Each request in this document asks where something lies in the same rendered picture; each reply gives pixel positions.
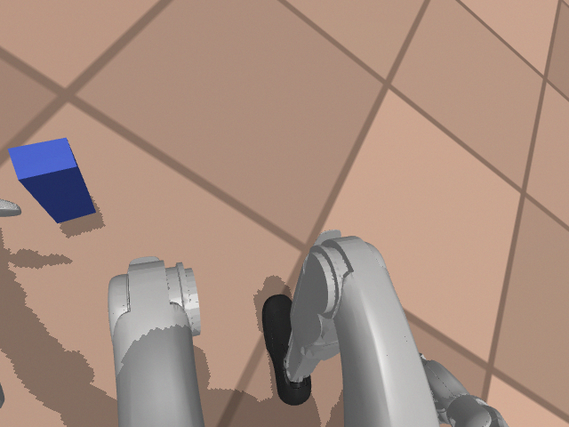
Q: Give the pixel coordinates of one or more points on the carton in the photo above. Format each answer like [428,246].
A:
[49,171]

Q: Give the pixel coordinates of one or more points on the left robot hand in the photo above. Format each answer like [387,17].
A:
[8,208]

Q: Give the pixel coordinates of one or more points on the right robot hand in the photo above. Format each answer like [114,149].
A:
[444,386]

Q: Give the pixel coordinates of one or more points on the right robot foot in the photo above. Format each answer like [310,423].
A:
[277,330]

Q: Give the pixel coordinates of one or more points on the right robot arm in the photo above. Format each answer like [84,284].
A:
[472,411]

